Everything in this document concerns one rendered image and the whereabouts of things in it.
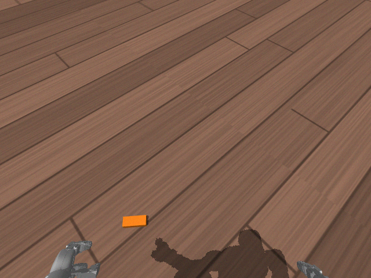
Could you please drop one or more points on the right robot hand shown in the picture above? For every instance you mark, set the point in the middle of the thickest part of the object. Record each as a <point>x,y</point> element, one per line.
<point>311,271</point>

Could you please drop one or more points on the left robot hand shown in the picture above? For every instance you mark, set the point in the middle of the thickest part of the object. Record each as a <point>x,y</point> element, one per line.
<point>66,257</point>

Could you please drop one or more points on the small box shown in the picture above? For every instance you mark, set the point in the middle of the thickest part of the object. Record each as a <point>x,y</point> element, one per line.
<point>134,221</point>

